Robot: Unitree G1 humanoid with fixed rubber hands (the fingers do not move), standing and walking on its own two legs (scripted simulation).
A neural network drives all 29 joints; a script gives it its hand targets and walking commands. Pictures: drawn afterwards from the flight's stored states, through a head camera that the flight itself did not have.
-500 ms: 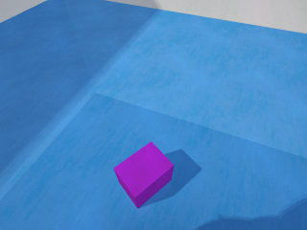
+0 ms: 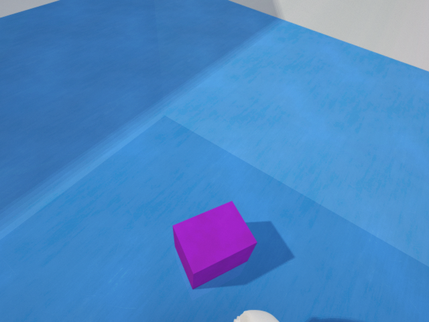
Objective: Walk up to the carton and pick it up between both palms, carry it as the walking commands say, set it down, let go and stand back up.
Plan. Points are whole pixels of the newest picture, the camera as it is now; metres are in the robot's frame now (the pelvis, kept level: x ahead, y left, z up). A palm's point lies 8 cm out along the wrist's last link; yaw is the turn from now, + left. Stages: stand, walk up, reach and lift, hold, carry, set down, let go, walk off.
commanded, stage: walk up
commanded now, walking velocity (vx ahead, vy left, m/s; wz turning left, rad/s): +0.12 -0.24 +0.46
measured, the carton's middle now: (212, 244) +0.50 -0.06 -0.65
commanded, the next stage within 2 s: none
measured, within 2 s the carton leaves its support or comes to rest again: neither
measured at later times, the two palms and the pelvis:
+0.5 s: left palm out of the picture +0.10 +0.13 -0.14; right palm (351, 242) +0.29 -0.35 -0.11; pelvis +0.11 -0.13 +0.00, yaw +15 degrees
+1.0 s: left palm out of the picture +0.10 +0.03 -0.11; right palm (392, 246) +0.28 -0.46 -0.13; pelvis +0.12 -0.23 +0.01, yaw +17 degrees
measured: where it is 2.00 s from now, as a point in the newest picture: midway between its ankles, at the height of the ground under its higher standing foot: outside the picture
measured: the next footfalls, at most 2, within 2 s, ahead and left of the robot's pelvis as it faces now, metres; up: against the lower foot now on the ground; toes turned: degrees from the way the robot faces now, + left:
right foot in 0.22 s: +0.14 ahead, -0.23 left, +0.00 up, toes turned +2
left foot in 0.50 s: +0.13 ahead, -0.05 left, +0.00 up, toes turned +22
